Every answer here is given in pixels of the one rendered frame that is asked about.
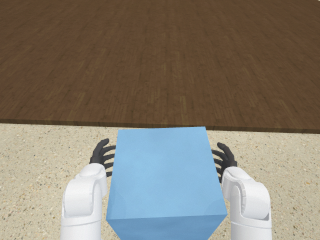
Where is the robot left forearm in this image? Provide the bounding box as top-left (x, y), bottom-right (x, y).
top-left (60, 163), bottom-right (108, 240)

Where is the robot right forearm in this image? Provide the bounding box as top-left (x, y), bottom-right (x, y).
top-left (221, 166), bottom-right (272, 240)

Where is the robot right hand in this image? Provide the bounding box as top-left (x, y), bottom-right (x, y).
top-left (211, 142), bottom-right (238, 184)

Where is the carton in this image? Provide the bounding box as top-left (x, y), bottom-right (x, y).
top-left (106, 126), bottom-right (228, 240)

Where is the robot left hand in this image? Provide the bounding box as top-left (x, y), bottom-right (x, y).
top-left (89, 138), bottom-right (116, 177)

